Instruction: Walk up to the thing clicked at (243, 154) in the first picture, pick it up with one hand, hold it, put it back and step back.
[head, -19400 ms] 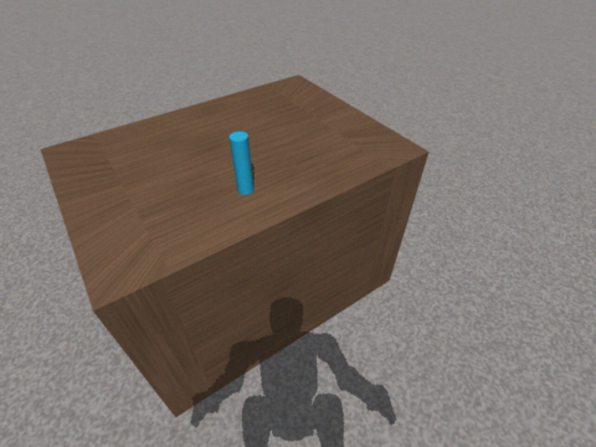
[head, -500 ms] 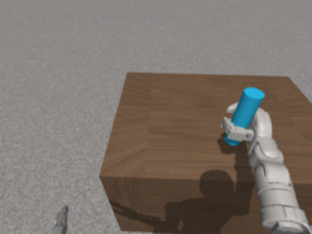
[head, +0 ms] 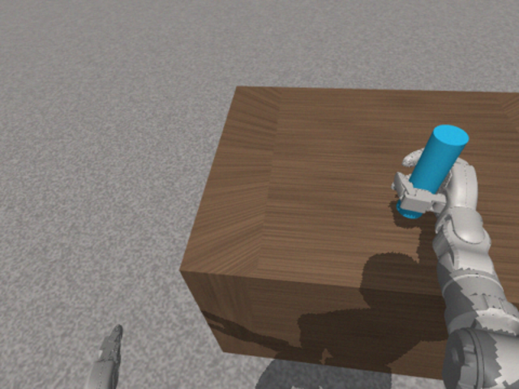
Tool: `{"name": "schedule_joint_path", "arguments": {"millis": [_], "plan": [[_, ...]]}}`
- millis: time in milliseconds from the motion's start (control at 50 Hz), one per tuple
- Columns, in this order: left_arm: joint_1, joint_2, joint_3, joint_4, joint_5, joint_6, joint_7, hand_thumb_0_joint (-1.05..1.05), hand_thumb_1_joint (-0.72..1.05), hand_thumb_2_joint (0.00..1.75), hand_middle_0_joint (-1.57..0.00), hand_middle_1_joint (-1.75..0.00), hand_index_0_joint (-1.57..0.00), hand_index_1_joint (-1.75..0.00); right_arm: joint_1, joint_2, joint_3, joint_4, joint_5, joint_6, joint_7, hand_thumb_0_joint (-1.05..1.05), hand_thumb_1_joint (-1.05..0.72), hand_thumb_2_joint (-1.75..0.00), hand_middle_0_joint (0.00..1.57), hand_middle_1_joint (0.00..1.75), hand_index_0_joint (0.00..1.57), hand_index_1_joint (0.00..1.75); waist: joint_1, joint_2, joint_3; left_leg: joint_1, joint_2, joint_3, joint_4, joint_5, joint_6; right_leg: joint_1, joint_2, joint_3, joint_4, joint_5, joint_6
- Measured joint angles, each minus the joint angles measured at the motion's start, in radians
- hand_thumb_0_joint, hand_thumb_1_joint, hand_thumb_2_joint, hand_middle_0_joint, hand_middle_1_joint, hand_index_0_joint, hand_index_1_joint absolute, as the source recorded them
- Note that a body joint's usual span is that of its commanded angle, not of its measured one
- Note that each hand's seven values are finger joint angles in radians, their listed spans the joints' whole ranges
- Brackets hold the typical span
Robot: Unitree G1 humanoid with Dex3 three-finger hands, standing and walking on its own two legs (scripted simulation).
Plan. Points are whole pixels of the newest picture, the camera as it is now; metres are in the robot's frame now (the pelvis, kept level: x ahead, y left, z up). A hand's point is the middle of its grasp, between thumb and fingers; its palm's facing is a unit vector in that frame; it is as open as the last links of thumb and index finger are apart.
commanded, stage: crouch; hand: right
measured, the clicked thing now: (427, 176) +0.45 -0.21 +0.11
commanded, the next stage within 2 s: lower in 0.38 s
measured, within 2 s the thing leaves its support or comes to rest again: rests again in 1.58 s
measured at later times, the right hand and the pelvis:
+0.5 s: hand (407, 179) +0.49 -0.20 +0.07, palm faces +0.16 +0.99 +0.02, open 5.7 cm; pelvis +0.00 +0.00 -0.02, yaw +0 degrees
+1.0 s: hand (395, 194) +0.50 -0.19 +0.01, palm faces +0.17 +0.98 +0.02, open 5.7 cm; pelvis -0.01 +0.00 -0.05, yaw +1 degrees
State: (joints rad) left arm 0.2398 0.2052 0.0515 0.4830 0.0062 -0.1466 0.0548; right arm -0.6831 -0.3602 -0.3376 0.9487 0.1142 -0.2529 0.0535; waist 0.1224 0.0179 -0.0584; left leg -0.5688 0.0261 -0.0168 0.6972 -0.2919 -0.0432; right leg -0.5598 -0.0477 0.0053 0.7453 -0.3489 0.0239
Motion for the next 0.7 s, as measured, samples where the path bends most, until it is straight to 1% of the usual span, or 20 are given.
{"name": "schedule_joint_path", "arguments": {"millis": [120,220,300,520,700], "plan": [[0.011,0.003,-0.006,-0.042,0.003,0.013,-0.009,-0.01,-0.55,0.06,-0.06,-0.06,-0.07,-0.06,-0.039,-0.017,-0.015,0.059,-0.011,-0.03,0.013,-0.03,-0.06,-1.23,0.97,1.19,1.0,1.2,0.014,0.002,-0.017,-0.058,-0.002,0.0,0.042,-0.016,-0.001,-0.06,-0.002,0.002,0.047,-0.019,-0.001],[0.023,0.005,-0.006,-0.094,0.007,0.02,-0.013,-0.01,-0.55,0.06,-0.06,-0.06,-0.07,-0.06,-0.064,-0.034,-0.028,0.085,-0.021,-0.049,0.013,-0.03,-0.06,-1.23,0.97,1.19,1.0,1.2,0.026,0.003,-0.025,-0.096,-0.004,-0.001,0.074,-0.028,-0.002,-0.099,-0.003,0.003,0.083,-0.034,-0.002],[0.033,0.004,-0.011,-0.127,0.011,0.029,-0.019,-0.01,-0.54,0.06,-0.06,-0.06,-0.07,-0.06,-0.08,-0.046,-0.039,0.098,-0.032,-0.052,0.011,-0.03,-0.06,-1.22,0.97,1.19,1.0,1.2,0.035,0.003,-0.034,-0.128,-0.005,-0.001,0.099,-0.037,-0.003,-0.132,-0.004,0.005,0.111,-0.044,-0.003],[0.067,0.014,-0.005,-0.205,0.019,0.043,-0.033,-0.01,-0.54,0.06,-0.06,-0.06,-0.07,-0.06,-0.126,-0.07,-0.058,0.131,-0.049,-0.056,0.01,-0.03,-0.06,-1.22,0.97,1.19,1.0,1.2,0.046,0.0,-0.048,-0.203,-0.007,-0.003,0.156,-0.055,-0.004,-0.208,-0.005,0.006,0.172,-0.065,-0.004],[0.081,0.017,-0.018,-0.279,0.03,0.047,-0.041,-0.01,-0.55,0.06,-0.06,-0.06,-0.06,-0.06,-0.162,-0.098,-0.087,0.197,-0.065,-0.087,0.02,-0.03,-0.06,-1.22,0.97,1.19,1.0,1.2,0.068,0.001,-0.053,-0.282,-0.011,0.0,0.22,-0.074,0.0,-0.286,-0.009,0.013,0.233,-0.083,0.0]]}}
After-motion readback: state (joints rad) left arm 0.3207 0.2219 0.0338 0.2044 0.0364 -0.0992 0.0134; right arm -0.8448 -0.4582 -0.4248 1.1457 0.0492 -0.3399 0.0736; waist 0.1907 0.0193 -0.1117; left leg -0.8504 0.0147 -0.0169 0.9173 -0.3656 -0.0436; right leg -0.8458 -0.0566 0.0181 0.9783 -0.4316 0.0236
